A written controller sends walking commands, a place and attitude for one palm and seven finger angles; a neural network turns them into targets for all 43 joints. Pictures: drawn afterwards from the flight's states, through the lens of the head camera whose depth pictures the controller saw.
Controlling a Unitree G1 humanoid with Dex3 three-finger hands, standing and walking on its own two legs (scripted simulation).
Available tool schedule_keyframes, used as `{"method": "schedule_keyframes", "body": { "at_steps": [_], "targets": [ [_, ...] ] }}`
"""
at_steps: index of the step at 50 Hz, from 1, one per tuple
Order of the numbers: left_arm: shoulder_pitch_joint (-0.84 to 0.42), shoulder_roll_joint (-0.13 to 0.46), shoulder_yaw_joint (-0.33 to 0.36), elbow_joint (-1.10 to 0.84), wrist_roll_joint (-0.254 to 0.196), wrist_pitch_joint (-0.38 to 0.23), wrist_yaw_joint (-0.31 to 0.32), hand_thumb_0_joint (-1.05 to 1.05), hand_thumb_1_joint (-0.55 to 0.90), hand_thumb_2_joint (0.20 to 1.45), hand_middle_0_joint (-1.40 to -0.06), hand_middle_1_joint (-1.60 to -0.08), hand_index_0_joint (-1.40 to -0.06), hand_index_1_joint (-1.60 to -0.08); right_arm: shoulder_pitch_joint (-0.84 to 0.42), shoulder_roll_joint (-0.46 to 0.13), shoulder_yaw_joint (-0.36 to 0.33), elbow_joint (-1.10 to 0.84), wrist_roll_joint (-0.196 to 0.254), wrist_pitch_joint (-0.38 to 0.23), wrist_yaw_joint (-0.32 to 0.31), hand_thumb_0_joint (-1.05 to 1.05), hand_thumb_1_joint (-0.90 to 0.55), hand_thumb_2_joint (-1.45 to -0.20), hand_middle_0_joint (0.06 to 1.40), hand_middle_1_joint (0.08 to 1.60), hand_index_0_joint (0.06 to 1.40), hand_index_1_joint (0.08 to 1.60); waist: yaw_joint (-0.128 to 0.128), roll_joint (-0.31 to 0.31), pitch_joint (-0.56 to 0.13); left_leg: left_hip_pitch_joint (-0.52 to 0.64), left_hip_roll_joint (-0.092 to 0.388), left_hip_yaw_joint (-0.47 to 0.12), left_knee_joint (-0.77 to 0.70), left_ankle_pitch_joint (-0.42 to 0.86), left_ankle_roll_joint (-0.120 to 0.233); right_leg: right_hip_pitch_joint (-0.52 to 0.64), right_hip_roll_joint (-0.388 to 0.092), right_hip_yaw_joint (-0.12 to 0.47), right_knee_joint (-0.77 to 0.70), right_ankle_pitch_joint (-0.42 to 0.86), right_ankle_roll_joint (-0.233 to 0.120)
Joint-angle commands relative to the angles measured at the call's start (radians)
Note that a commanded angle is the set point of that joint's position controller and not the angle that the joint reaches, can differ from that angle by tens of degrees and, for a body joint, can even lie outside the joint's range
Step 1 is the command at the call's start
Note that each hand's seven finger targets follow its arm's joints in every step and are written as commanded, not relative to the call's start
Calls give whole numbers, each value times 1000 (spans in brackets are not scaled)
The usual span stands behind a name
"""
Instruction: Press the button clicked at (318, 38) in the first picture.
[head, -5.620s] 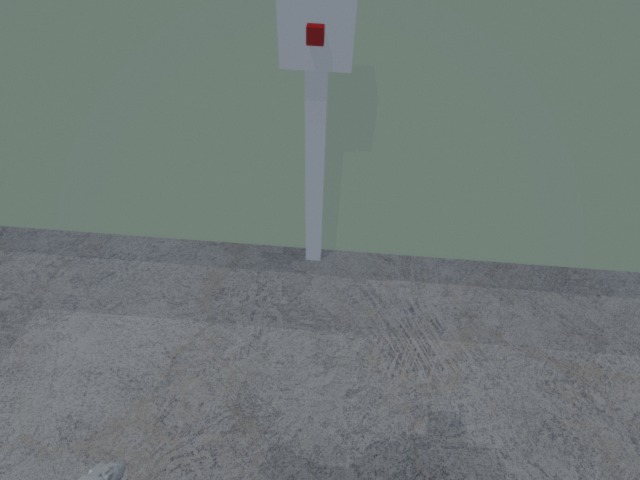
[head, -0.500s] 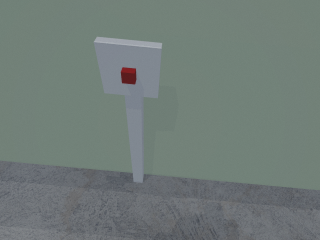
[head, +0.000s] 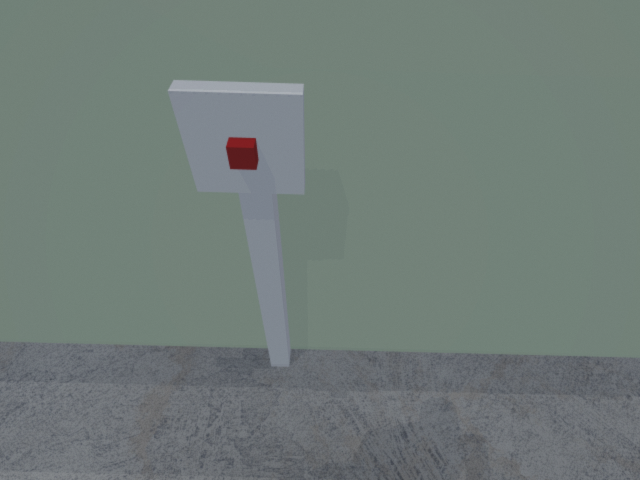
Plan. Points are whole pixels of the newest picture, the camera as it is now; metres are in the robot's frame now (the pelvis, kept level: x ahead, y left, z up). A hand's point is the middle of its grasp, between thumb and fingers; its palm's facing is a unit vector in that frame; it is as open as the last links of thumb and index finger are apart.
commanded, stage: look again from close up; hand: left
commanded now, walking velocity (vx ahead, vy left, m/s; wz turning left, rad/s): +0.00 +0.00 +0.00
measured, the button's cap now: (243, 152) +0.53 +0.14 +0.12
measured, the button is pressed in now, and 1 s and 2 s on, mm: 0 0 0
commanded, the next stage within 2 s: shuffle to correct the standing spot in 0.42 s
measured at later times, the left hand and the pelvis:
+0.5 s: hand out of the picture +0.06 +0.23 -0.14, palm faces +0.01 -0.93 -0.36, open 7.4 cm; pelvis -0.04 -0.02 +0.01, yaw +1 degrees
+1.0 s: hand out of the picture -0.05 +0.11 -0.18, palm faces +0.06 -0.99 -0.12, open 7.4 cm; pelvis +0.02 -0.03 -0.01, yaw +0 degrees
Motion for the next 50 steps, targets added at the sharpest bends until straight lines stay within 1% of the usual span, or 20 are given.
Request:
{"method": "schedule_keyframes", "body": {
  "at_steps": [1,2,6,7,10,13,15,18,26,28,29,33,34,36,40,44,46,48,49,50],
  "targets": [
    [-5,184,42,-104,3,-20,6,0,900,900,-200,-300,-200,-300,-34,-226,-65,-109,5,-23,-11,0,-900,-900,200,300,200,300,14,10,-42,-64,116,-119,-46,257,25,38,-45,71,-18,211,-76],
    [-16,194,44,-110,2,-21,5,0,900,900,-200,-300,-200,-300,-47,-235,-66,-111,4,-22,-9,0,-900,-900,200,300,200,300,16,26,-26,-73,118,-122,-57,250,26,36,-43,72,-19,209,-75],
    [-56,238,46,-114,-1,-25,-1,0,900,900,-200,-300,-200,-300,-100,-271,-63,-113,3,-23,1,0,-900,-900,200,300,200,300,20,28,-33,-63,120,-122,-82,223,24,52,-52,80,-44,204,-71],
    [-70,249,46,-115,-1,-25,-3,0,900,900,-200,-300,-200,-300,-113,-281,-61,-114,2,-21,3,0,-900,-900,200,300,200,300,20,9,-26,-65,121,-124,-93,199,23,52,-54,86,-58,191,-70],
    [-107,276,42,-111,-1,-26,-9,0,900,900,-200,-300,-200,-300,-146,-308,-56,-112,0,-19,11,0,-900,-900,200,300,200,300,19,15,-17,-57,122,-125,-122,154,20,46,-61,96,-93,146,-67],
    [-137,303,39,-108,0,-26,-15,0,900,900,-200,-300,-200,-300,-178,-334,-50,-112,0,-15,18,0,-900,-900,200,300,200,300,19,-7,6,-63,118,-128,-152,79,14,26,-66,112,-142,55,-62],
    [-149,315,35,-105,0,-26,-18,0,900,900,-200,-300,-200,-300,-190,-346,-46,-109,-1,-14,23,0,-900,-900,200,300,200,300,19,9,-4,-54,118,-130,-166,57,12,24,-68,116,-160,26,-60],
    [-162,329,32,-100,0,-28,-22,0,900,900,-200,-300,-200,-300,-200,-356,-42,-104,-1,-12,27,0,-900,-900,200,300,200,300,15,-7,-10,-39,111,-125,-170,46,7,17,-75,128,-188,-4,-60],
    [-162,335,22,-71,-2,-28,-24,0,900,900,-200,-300,-200,-300,-201,-365,-29,-70,2,-12,31,0,-900,-900,200,300,200,300,19,-4,-27,-33,115,-125,-189,56,0,43,-78,125,-211,8,-57],
    [-100,232,-1,-35,-5,-15,-20,0,900,900,-200,-300,-200,-300,-157,-259,-2,-37,-3,2,33,0,-900,-900,200,300,200,300,18,-14,-31,-28,110,-107,-187,1,-18,39,-76,120,-226,-72,-39],
    [-72,202,-7,-23,-5,-8,-16,0,900,900,-200,-300,-200,-300,-128,-227,5,-23,-5,10,34,0,-900,-900,200,300,200,300,18,-20,-32,-24,108,-103,-183,-29,-22,37,-70,117,-223,-109,-36],
    [-12,189,-2,-6,0,-1,-17,0,900,900,-200,-300,-200,-300,-84,-214,2,4,-6,20,31,0,-900,-900,200,300,200,300,22,-31,45,-89,104,-94,-167,-156,-17,-5,-57,126,-207,-224,-48],
    [4,186,-1,-3,0,-2,-18,0,900,900,-200,-300,-200,-300,-72,-214,1,11,-6,18,30,0,-900,-900,200,300,200,300,21,-16,39,-86,109,-98,-165,-164,-13,-3,-50,119,-191,-220,-51],
    [37,160,0,3,1,-5,-18,0,900,900,-200,-300,-200,-300,-50,-197,-3,22,-3,15,27,0,-900,-900,200,300,200,300,23,1,74,-104,121,-106,-165,-183,-4,-21,-39,106,-163,-206,-58],
    [105,106,3,16,2,-12,-17,0,900,900,-200,-300,-200,-300,2,-165,-13,43,3,7,18,0,-900,-900,200,300,200,300,22,39,104,-110,145,-119,-153,-160,15,-29,-16,79,-100,-129,-69],
    [182,69,13,35,3,-20,-14,0,900,900,-200,-300,-200,-300,53,-121,-24,58,8,-4,6,0,-900,-900,200,300,200,300,27,8,88,-112,142,-84,-63,-61,24,7,-22,89,-73,-35,-91],
    [234,63,24,51,3,-24,-10,0,900,900,-200,-300,-200,-300,61,-84,-22,54,9,-11,1,0,-900,-900,200,300,200,300,36,-55,61,-153,102,-22,47,-14,11,73,-59,140,-87,36,-114],
    [290,78,39,72,3,-29,-2,0,900,900,-200,-300,-200,-300,55,-41,-20,48,10,-15,1,0,-900,-900,200,300,200,300,42,-133,33,-216,63,47,183,-74,-6,135,-136,229,-132,107,-164],
    [301,72,41,75,3,-30,3,0,900,900,-200,-300,-200,-300,43,-28,-18,44,10,-14,0,0,-900,-900,200,300,200,300,42,-129,32,-226,60,51,210,-93,-8,142,-163,255,-138,177,-186],
    [284,57,42,68,6,-26,8,0,900,900,-200,-300,-200,-300,38,-11,-15,44,12,-15,-2,0,-900,-900,200,300,200,300,36,-92,55,-211,68,45,177,-90,-13,120,-168,240,-119,301,-195]
  ]
}}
